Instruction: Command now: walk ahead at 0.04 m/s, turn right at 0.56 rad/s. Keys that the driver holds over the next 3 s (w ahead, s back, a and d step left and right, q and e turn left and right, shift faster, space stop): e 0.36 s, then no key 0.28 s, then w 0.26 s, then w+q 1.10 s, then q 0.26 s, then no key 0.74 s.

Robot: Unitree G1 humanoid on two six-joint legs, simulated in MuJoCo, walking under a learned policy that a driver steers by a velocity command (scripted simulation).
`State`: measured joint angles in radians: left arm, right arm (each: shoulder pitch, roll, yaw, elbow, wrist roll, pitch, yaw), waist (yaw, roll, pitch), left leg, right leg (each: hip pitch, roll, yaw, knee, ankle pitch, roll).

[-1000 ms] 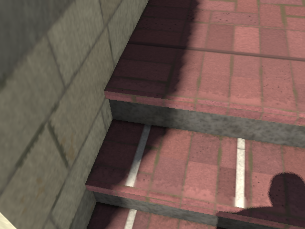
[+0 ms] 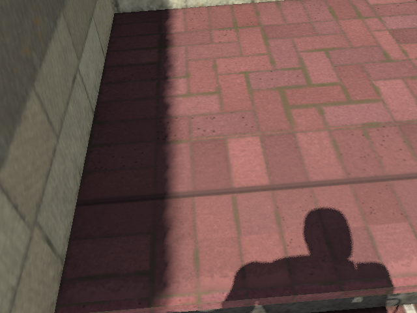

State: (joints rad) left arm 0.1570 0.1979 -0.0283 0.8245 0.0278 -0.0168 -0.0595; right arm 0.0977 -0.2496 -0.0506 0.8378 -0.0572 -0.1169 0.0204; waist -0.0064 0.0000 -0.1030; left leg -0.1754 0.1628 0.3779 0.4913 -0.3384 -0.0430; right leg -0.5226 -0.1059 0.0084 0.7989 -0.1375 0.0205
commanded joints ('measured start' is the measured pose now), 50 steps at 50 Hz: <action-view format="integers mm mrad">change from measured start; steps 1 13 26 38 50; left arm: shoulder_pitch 335 129 70 -128 214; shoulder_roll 284 201 120 162 182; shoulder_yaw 114 95 144 86 126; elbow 59 -25 -119 -68 96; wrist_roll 20 75 -50 8 29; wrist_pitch -65 -67 -51 -55 -88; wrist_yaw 74 59 34 39 7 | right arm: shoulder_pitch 94 -221 84 298 22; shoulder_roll -11 -11 -82 -9 -30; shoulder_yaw -4 87 51 74 41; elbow -83 -390 -177 119 65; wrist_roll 0 54 25 -22 -7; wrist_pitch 14 80 39 20 4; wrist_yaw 23 -1 57 1 68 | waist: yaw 38 -25 -57 -121 105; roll -230 39 271 77 23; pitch -193 -17 -13 8 86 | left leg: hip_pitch -187 -981 -291 -76 -369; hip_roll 18 -129 107 118 -28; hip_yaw -98 -377 -1196 -797 -438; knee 555 1438 23 -40 90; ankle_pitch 245 -83 -300 -375 -255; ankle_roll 39 101 381 343 245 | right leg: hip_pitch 621 108 -553 -669 416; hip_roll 4 -64 243 92 82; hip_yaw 120 298 405 206 -49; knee -274 -493 943 686 -216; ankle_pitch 1009 9 35 22 -101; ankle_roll -198 -214 -43 -54 -73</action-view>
